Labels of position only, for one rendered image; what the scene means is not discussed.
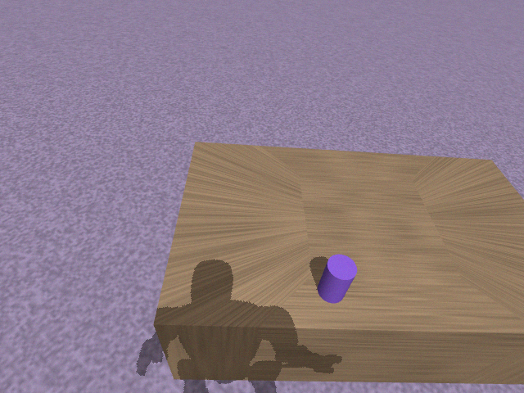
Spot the can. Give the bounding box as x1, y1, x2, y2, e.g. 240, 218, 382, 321
318, 255, 357, 304

